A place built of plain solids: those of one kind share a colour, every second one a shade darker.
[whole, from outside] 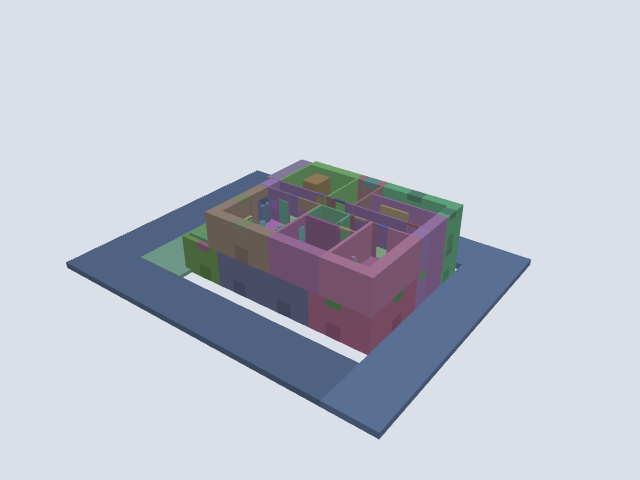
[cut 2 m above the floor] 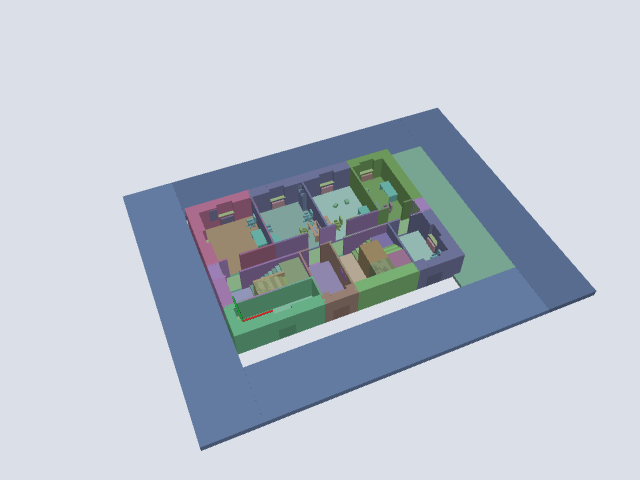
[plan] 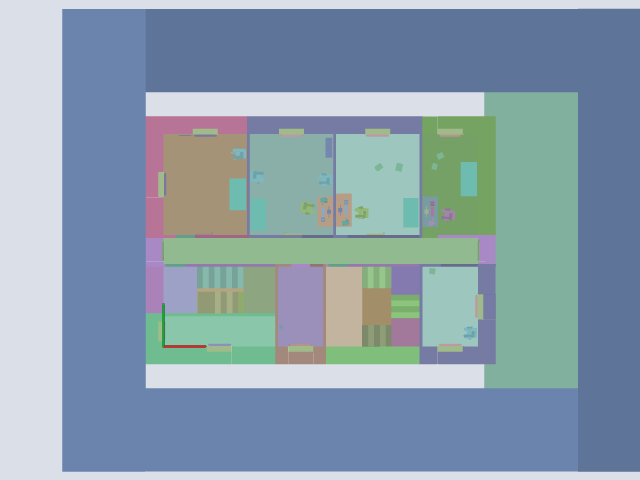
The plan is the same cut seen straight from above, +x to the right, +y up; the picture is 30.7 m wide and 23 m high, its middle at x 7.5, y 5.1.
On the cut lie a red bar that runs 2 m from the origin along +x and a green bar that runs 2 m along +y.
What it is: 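A small local radio station; a reception, a studio behind a window from its control room, a newsroom, offices and a record library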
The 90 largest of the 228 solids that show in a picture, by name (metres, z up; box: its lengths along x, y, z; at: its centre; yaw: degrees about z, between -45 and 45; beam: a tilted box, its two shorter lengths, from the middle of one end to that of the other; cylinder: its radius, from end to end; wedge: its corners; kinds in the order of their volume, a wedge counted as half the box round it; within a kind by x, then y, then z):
{
 "ground_garden_1": {"box": [4.0, 22.18, 0.5], "at": [-2.85, 5.09, -0.27]},
 "ground_garden_2": {"box": [20.72, 4.0, 0.5], "at": [9.51, -4.0, -0.27]},
 "ground_garden_3": {"box": [20.72, 4.0, 0.5], "at": [9.51, 14.18, -0.27]},
 "ground_garden_4": {"box": [4.0, 22.18, 0.5], "at": [21.87, 5.09, -0.27]},
 "wall_office_1": {"box": [0.14, 5.83, 2.98], "at": [4.07, 8.11, 1.24]},
 "wall_office_2": {"box": [1.54, 0.85, 2.98], "at": [4.76, 10.6, 1.24]},
 "wall_office_3": {"box": [1.54, 0.85, 2.98], "at": [7.5, 10.6, 1.24]},
 "wall_office_4": {"box": [0.14, 5.83, 2.98], "at": [8.2, 8.11, 1.24]},
 "wall_office_5": {"box": [1.54, 0.85, 2.98], "at": [8.9, 10.6, 1.24]},
 "wall_office_6": {"box": [1.54, 0.85, 2.98], "at": [11.64, 10.6, 1.24]},
 "wall_office_7": {"box": [0.14, 4.81, 2.98], "at": [12.34, 1.55, 1.24]},
 "wall_office_8": {"box": [0.14, 5.83, 2.98], "at": [12.34, 8.11, 1.24]},
 "wall_office_9": {"box": [0.87, 0.85, 2.98], "at": [12.7, -0.42, 1.24]},
 "wall_office_10": {"box": [1.58, 0.85, 2.98], "at": [15.13, -0.42, 1.24]},
 "wall_office_11": {"box": [0.85, 2.16, 2.98], "at": [15.49, 0.23, 1.24]},
 "wall_office_12": {"box": [0.85, 1.45, 2.98], "at": [15.49, 3.23, 1.24]},
 "wall_shut_1": {"box": [0.85, 1.1, 2.98], "at": [-0.42, -0.3, 1.24]},
 "wall_shut_2": {"box": [0.85, 1.1, 2.9], "at": [-0.42, -0.3, 4.17]},
 "wall_shut_3": {"box": [2.93, 0.85, 2.98], "at": [0.61, -0.42, 1.24]},
 "wall_shut_4": {"box": [2.93, 0.85, 2.9], "at": [0.61, -0.42, 4.17]},
 "wall_shut_5": {"box": [6.34, 0.14, 2.98], "at": [2.32, 1.52, 1.24]},
 "wall_shut_6": {"box": [2.22, 0.85, 2.98], "at": [4.38, -0.42, 1.24]},
 "wall_shut_7": {"box": [2.22, 0.85, 2.9], "at": [4.38, -0.42, 4.17]},
 "wall_Sbhall_1": {"box": [0.14, 4.81, 5.88], "at": [7.72, 1.55, 2.69]},
 "wall_Sbhall_2": {"box": [4.76, 0.85, 5.88], "at": [10.03, -0.42, 2.69]},
 "wall_Sbhall_3": {"box": [0.14, 4.81, 5.88], "at": [12.34, 1.55, 2.69]},
 "wall_control_1": {"box": [0.85, 5.83, 2.9], "at": [-0.42, 8.11, 4.17]},
 "wall_control_2": {"box": [3.95, 0.85, 2.9], "at": [1.12, 10.6, 4.17]},
 "wall_control_3": {"box": [0.25, 5.83, 2.9], "at": [2.98, 8.11, 4.17]},
 "wall_newsroom_1": {"box": [0.14, 5.83, 2.9], "at": [7.32, 8.11, 4.17]},
 "wall_newsroom_2": {"box": [1.98, 0.85, 2.9], "at": [8.24, 10.6, 4.17]},
 "wall_newsroom_3": {"box": [2.69, 0.85, 2.9], "at": [11.77, 10.6, 4.17]},
 "wall_newsroom_4": {"box": [0.85, 1.96, 2.9], "at": [12.69, 6.18, 4.17]},
 "wall_newsroom_5": {"box": [0.85, 2.67, 2.9], "at": [12.69, 9.69, 4.17]},
 "wall_green_1": {"box": [0.85, 1.96, 2.98], "at": [-0.42, 6.18, 1.24]},
 "wall_green_2": {"box": [0.85, 2.67, 2.98], "at": [-0.42, 9.69, 1.24]},
 "wall_green_3": {"box": [2.25, 0.85, 2.98], "at": [0.27, 10.6, 1.24]},
 "wall_green_4": {"box": [1.54, 0.85, 2.98], "at": [3.37, 10.6, 1.24]},
 "wall_green_5": {"box": [0.14, 5.83, 2.98], "at": [4.07, 8.11, 1.24]},
 "wall_Sahall_1": {"box": [0.85, 2.51, 5.88], "at": [-0.42, 2.7, 2.69]},
 "wall_Sahall_2": {"box": [6.34, 0.14, 5.88], "at": [2.32, 1.52, 2.69]},
 "wall_Sahall_3": {"box": [4.44, 0.14, 5.88], "at": [3.27, 3.89, 2.69]},
 "wall_Sahall_4": {"box": [0.14, 2.51, 5.88], "at": [5.42, 2.7, 2.69]},
 "wall_reception_1": {"box": [0.14, 5.83, 2.98], "at": [12.34, 8.11, 1.24]},
 "wall_reception_2": {"box": [0.87, 0.85, 2.98], "at": [12.7, 10.6, 1.24]},
 "wall_reception_3": {"box": [1.58, 0.85, 2.98], "at": [15.13, 10.6, 1.24]},
 "wall_reception_4": {"box": [0.85, 5.83, 2.98], "at": [15.49, 8.11, 1.24]},
 "flightbSa_1": {"box": [0.58, 1.05, 3.15], "at": [1.9, 2.1, 1.05]},
 "flightbSa_2": {"box": [0.86, 1.05, 2.97], "at": [2.04, 2.1, 0.96]},
 "flightbSa_3": {"box": [1.14, 1.05, 2.8], "at": [2.18, 2.1, 0.88]},
 "flightbSa_4": {"box": [1.42, 1.05, 2.62], "at": [2.32, 2.1, 0.79]},
 "flightbSa_5": {"box": [1.7, 1.05, 2.45], "at": [2.46, 2.1, 0.7]},
 "flightbSa_6": {"box": [1.98, 1.05, 2.27], "at": [2.6, 2.1, 0.61]},
 "ground_street_1": {"box": [4.5, 14.18, 0.3], "at": [17.62, 5.09, -0.17]},
 "pocket_1": {"box": [1.16, 4.41, 2.9], "at": [12.99, 1.75, 4.17]},
 "wall_pierSb_1": {"box": [1.4, 1.76, 5.73], "at": [10.22, 1.91, 2.76]},
 "wall_corr_1": {"box": [0.85, 1.52, 2.9], "at": [-0.42, 4.58, 4.17]},
 "wall_corr_2": {"box": [5.07, 0.14, 2.98], "at": [3.58, 3.89, 1.24]},
 "wall_corr_3": {"box": [5.07, 0.14, 2.9], "at": [3.58, 3.89, 4.17]},
 "wall_corr_4": {"box": [5.13, 0.14, 2.98], "at": [4.08, 5.27, 1.24]},
 "wall_corr_5": {"box": [0.85, 1.52, 2.9], "at": [12.69, 4.58, 4.17]},
 "wall_studio_1": {"box": [4.43, 0.85, 2.9], "at": [5.07, 10.6, 4.17]},
 "wall_studio_2": {"box": [2.93, 0.25, 2.9], "at": [5.82, 7.09, 4.17]},
 "floor_office_1": {"box": [4.0, 4.84, 0.25], "at": [6.13, 7.76, -0.13]},
 "floor_office_2": {"box": [4.0, 4.84, 0.25], "at": [10.27, 7.76, -0.13]},
 "floor_office_3": {"box": [2.66, 3.82, 0.25], "at": [13.74, 1.91, -0.13]},
 "flightcSb_1": {"box": [0.58, 1.05, 3.15], "at": [9.8, 0.52, 1.05]},
 "flightcSb_2": {"box": [0.86, 1.05, 2.97], "at": [9.94, 0.52, 0.96]},
 "flightcSb_3": {"box": [1.14, 1.05, 2.8], "at": [10.08, 0.52, 0.88]},
 "flightcSb_4": {"box": [1.42, 1.05, 2.62], "at": [10.22, 0.52, 0.79]},
 "floor_corr_1": {"box": [12.27, 1.24, 0.25], "at": [6.13, 4.58, 2.85]},
 "floor_corr_2": {"box": [15.07, 1.24, 0.25], "at": [7.53, 4.58, -0.13]},
 "floor_halfSa_1": {"box": [1.5, 2.23, 2.1], "at": [4.6, 2.7, 0.53]},
 "floor_newsroom_1": {"box": [4.88, 4.84, 0.25], "at": [9.83, 7.76, 2.85]},
 "flightbSb_1": {"box": [1.37, 0.86, 1.92], "at": [11.59, 1.77, 0.44]},
 "flightbSb_2": {"box": [1.37, 1.14, 1.75], "at": [11.59, 1.91, 0.35]},
 "floor_green_1": {"box": [4.0, 4.84, 0.25], "at": [2.0, 7.76, -0.13]},
 "floor_qeSb_1": {"box": [1.35, 1.35, 2.45], "at": [11.59, 0.68, 0.7]},
 "roof_reception_1": {"box": [3.25, 5.43, 0.25], "at": [13.89, 7.91, 2.85]},
 "wall_kitchen_1": {"box": [0.14, 4.81, 2.98], "at": [5.42, 1.55, 1.24]},
 "wall_kitchen_2": {"box": [0.14, 4.81, 2.98], "at": [7.72, 1.55, 1.24]},
 "floor_control_1": {"box": [2.85, 4.84, 0.25], "at": [1.43, 7.76, 2.85]},
 "floor_footSb_1": {"box": [1.73, 3.82, 0.52], "at": [8.66, 1.91, -0.26]},
 "floor_reception_1": {"box": [2.66, 4.84, 0.25], "at": [13.74, 7.76, -0.13]},
 "floor_1": {"box": [1.35, 1.35, 1.57], "at": [11.59, 3.14, 0.26]},
 "wall_spineSa_1": {"box": [2.23, 0.17, 5.73], "at": [2.74, 2.7, 2.76]},
 "floor_kitchen_1": {"box": [2.16, 3.82, 0.25], "at": [6.57, 1.91, -0.13]},
 "wall_wc_1": {"box": [0.14, 4.81, 2.9], "at": [5.42, 1.55, 4.17]},
 "floor_shut_1": {"box": [5.36, 1.45, 0.25], "at": [2.68, 0.72, -0.13]},
 "floor_footSa_1": {"box": [1.62, 2.23, 0.52], "at": [0.81, 2.7, -0.26]}
}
